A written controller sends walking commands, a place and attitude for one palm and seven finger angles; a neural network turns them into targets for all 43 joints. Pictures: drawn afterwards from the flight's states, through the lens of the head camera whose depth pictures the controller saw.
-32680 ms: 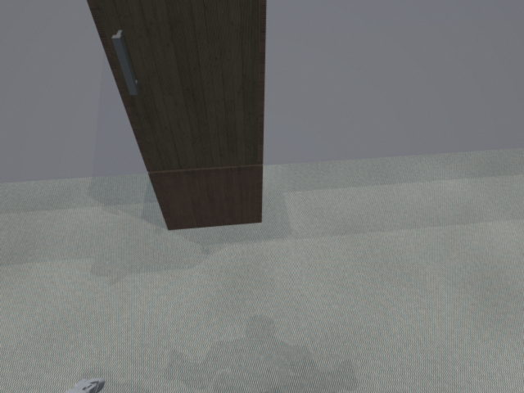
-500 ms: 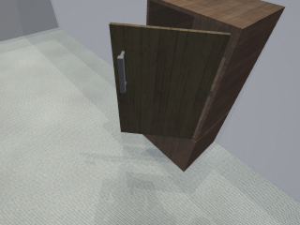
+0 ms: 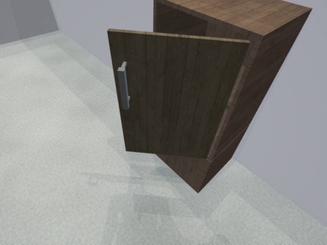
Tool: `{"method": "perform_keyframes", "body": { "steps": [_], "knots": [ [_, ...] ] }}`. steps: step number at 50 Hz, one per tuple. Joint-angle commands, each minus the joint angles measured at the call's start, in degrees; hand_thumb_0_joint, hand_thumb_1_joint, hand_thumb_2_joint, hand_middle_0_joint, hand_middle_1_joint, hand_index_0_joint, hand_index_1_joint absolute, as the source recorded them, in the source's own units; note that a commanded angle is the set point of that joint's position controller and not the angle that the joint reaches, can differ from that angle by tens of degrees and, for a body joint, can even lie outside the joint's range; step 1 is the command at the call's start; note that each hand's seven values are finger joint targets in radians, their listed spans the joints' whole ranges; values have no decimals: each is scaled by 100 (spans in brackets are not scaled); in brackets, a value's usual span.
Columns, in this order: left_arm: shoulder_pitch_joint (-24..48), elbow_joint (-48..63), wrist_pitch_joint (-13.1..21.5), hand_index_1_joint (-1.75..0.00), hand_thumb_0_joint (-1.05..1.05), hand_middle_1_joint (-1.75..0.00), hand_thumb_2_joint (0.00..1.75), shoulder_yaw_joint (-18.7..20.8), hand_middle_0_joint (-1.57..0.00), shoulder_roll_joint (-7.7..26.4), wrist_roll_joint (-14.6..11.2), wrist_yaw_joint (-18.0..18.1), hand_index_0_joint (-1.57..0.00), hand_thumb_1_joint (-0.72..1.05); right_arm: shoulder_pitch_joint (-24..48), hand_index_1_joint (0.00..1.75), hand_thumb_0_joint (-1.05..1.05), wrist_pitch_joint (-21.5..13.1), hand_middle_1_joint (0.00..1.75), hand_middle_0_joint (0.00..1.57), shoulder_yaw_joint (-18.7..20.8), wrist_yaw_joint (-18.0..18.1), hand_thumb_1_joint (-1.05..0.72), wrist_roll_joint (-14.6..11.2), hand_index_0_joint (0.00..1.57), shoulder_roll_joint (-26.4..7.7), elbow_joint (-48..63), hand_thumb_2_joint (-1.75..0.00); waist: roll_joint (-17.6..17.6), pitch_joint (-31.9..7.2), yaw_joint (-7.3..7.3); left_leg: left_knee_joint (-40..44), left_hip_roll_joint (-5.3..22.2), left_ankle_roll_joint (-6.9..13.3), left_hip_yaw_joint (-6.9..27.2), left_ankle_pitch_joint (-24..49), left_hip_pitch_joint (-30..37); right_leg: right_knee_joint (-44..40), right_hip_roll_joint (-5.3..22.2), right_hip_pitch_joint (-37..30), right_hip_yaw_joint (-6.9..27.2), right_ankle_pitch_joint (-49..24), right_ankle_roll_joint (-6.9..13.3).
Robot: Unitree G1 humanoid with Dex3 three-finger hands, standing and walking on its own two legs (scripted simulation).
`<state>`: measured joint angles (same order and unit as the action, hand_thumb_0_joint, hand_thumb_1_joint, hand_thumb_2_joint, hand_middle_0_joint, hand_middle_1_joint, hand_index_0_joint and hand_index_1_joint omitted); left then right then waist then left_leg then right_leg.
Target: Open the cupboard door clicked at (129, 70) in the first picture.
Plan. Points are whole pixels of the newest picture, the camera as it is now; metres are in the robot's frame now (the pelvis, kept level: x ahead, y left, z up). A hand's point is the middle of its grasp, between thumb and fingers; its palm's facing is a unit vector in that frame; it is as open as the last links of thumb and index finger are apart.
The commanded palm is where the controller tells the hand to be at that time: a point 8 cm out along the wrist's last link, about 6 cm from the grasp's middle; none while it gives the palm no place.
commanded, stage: come to a stop and stand still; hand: left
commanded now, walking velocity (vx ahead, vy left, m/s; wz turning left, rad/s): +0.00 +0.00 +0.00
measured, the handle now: (125, 86) +0.58 +0.17 +0.07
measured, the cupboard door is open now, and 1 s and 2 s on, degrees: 41 41 41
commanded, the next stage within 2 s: look again from close up in 1.14 s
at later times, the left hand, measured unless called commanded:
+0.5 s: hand out of the picture +0.05 +0.19 -0.17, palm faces +0.01 -0.97 -0.24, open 7.3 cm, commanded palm none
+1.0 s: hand out of the picture -0.01 +0.24 -0.15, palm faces +0.00 -0.95 -0.31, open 7.4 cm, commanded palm none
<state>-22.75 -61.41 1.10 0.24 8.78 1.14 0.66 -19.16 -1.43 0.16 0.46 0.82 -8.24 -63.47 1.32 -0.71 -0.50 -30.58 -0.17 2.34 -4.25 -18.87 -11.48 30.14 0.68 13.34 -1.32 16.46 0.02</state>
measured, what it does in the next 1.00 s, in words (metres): shifts its weight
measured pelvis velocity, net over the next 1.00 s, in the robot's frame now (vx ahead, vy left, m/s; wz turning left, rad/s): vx -0.07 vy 0.00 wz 0.02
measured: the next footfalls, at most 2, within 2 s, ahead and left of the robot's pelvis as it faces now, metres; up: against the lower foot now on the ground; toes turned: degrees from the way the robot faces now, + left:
none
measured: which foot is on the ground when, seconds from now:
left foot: down 0.00-1.00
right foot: down 0.00-1.00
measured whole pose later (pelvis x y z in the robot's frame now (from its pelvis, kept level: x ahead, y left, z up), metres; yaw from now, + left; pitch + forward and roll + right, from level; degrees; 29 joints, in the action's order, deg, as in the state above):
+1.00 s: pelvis -0.07 +0.00 +0.00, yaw +1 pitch -3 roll +0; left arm -13.2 -56.5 -0.2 0.0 18.3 1.1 0.1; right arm -12.8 0.1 1.5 -0.8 1.3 -18.5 -57.2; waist 0.2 -0.1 0.3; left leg -27.7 -1.1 2.8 -3.8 -11.4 -13.7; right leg 27.1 1.6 14.9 -1.9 10.6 -0.3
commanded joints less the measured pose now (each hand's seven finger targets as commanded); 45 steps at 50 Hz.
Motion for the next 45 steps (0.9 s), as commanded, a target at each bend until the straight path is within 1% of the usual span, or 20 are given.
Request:
{"method": "perform_keyframes", "body": {
  "steps": [1,3,5,6,8,13,15,18,20,21,22,23,24,26,28,30,33,37,39,45],
  "knots": [
    [-423,171,128,-30,0,-30,90,136,-20,442,8,32,-20,90,-183,30,0,-193,30,20,110,100,-90,-8,20,-569,217,-90,-32,538,35,545,654,202,618,397,-480,-348,430,-47,539,-513,456],
    [-483,104,138,-30,0,-30,90,128,-20,419,-7,88,-20,90,-203,30,0,-212,30,20,53,154,-90,-22,20,-481,146,-90,39,327,18,191,583,82,382,1745,-287,-167,527,-324,528,-2066,420],
    [-543,37,145,-30,0,-30,90,106,-20,458,-36,156,-20,90,-256,30,0,-198,30,20,22,215,-90,-40,20,-437,90,-90,3,49,33,-4,549,-32,310,2697,-49,-6,647,-597,554,-3658,367],
    [-481,32,150,-30,0,-30,90,93,-20,451,-56,189,-20,90,-230,30,0,-179,30,20,32,248,-90,-56,20,-401,73,-90,58,81,64,49,567,-79,330,3213,19,0,670,-615,540,-4379,316],
    [-356,107,152,-30,0,-30,90,102,-20,589,-79,239,-20,90,-195,30,0,-131,30,20,71,292,-90,-90,20,-475,87,-90,-19,-107,83,124,586,-121,354,3627,223,42,743,-749,515,-4993,230],
    [-14,343,11,-30,0,-30,90,163,-20,600,-52,277,-20,90,-104,30,0,-5,30,20,195,300,-90,-59,20,-526,176,-90,-195,-71,85,182,704,-53,376,4025,504,105,663,-387,444,-3931,179],
    [70,405,-25,-30,0,-30,90,176,-20,573,-45,257,-20,90,20,30,0,10,30,20,215,286,-90,-47,20,-552,252,-90,-279,-106,54,248,751,-2,409,3825,528,25,615,-329,433,-3327,154],
    [218,514,-56,-30,0,-30,90,155,-20,538,-38,240,-20,90,132,30,0,6,30,20,203,259,-90,-34,20,-570,337,-90,-195,-113,44,462,795,42,547,3381,446,-108,540,-327,442,-2596,165],
    [286,546,-48,-30,0,-30,90,144,-20,584,-27,226,-20,90,175,30,0,-26,30,20,191,237,-90,-26,20,-580,339,-90,-276,-186,31,515,754,45,567,3465,447,-145,562,-431,431,-2660,175],
    [420,886,-24,-30,0,-30,90,137,-20,1746,14,228,-20,90,645,30,0,-20,30,20,315,183,-90,-16,20,-1548,882,-90,-585,336,39,757,551,-69,753,3049,115,-224,330,-395,211,-1638,202],
    [394,1043,-43,-30,0,-30,90,256,-20,1265,24,235,-20,90,725,30,0,-123,30,20,453,171,-90,23,20,-1434,1056,-90,-47,-170,-23,207,752,39,812,3126,95,42,386,-167,331,-1425,214],
    [460,1110,-25,-30,0,-30,90,221,-20,1174,11,228,-20,90,613,30,0,-140,30,20,455,183,-90,35,20,-1339,1110,-90,-56,-669,39,34,720,103,817,3270,286,110,437,-312,368,-1856,279],
    [458,1202,-27,-30,0,-30,90,241,-20,1099,-2,219,-20,90,544,30,0,-118,30,20,465,191,-90,30,20,-1239,1173,-90,-157,-806,70,24,698,119,796,2913,266,90,471,-291,387,-1737,318],
    [552,1303,-22,-30,0,-30,90,251,-20,1183,3,196,-20,90,629,30,0,-64,30,20,434,161,-90,52,20,-1184,1286,-90,-118,-557,57,-32,594,135,711,2290,-6,-19,518,-238,522,-1731,382],
    [817,1372,-23,-30,0,-30,90,300,-20,1370,5,173,-20,90,747,30,0,-16,30,20,453,130,-90,46,20,-1250,1374,-90,28,-57,127,123,507,96,671,1316,-394,-241,607,21,686,-1195,422],
    [1010,1424,-4,-30,0,-30,90,305,-20,1501,10,142,-20,90,854,30,0,-13,30,20,462,91,-90,54,20,-1381,1427,-90,-47,165,131,349,523,112,757,868,-505,-377,554,203,714,-594,399],
    [1180,1391,17,-30,0,-30,90,300,-20,1659,7,101,-20,90,985,30,0,-23,30,20,441,35,-90,59,20,-1580,1446,-90,-57,276,118,623,552,140,867,396,-598,-577,487,242,672,43,339],
    [1324,1307,34,-30,0,-30,90,266,-20,1807,9,54,-20,90,1073,30,0,-43,30,20,410,-14,-90,68,20,-1809,1392,-90,-233,293,105,1021,591,130,980,-226,-674,-727,483,156,626,363,287],
    [1317,1239,31,-30,0,-30,90,264,-20,1867,13,33,-20,90,1112,30,0,-34,30,20,409,-29,-90,66,20,-1903,1367,-90,-184,362,86,1183,599,121,1039,-579,-767,-783,485,170,613,531,251],
    [1194,990,10,-30,0,-30,90,225,-20,1877,26,1,-20,90,1002,30,0,-1,30,20,366,-55,-90,66,20,-1950,1147,-90,-77,374,81,1339,590,82,1032,-998,-817,-994,543,201,648,888,187]
  ]
}}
